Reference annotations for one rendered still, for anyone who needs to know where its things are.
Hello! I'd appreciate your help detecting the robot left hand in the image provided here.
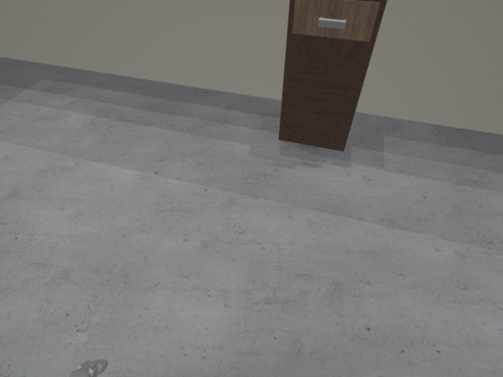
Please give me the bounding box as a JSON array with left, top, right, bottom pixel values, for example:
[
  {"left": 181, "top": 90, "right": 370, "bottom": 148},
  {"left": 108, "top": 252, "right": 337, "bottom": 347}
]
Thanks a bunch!
[{"left": 67, "top": 359, "right": 108, "bottom": 377}]

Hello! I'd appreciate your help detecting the handle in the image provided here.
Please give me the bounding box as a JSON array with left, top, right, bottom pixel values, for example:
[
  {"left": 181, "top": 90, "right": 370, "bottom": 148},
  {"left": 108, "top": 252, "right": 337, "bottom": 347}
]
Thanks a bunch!
[{"left": 318, "top": 17, "right": 347, "bottom": 29}]

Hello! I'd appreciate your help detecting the cabinet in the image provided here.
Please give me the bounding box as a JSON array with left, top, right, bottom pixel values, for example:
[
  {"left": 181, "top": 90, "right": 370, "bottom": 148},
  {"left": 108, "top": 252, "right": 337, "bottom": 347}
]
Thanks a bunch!
[{"left": 279, "top": 0, "right": 387, "bottom": 152}]

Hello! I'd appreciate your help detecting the drawer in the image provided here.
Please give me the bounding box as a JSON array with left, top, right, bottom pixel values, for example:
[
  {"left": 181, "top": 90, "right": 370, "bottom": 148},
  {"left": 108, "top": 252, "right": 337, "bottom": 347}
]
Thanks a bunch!
[{"left": 292, "top": 0, "right": 380, "bottom": 42}]

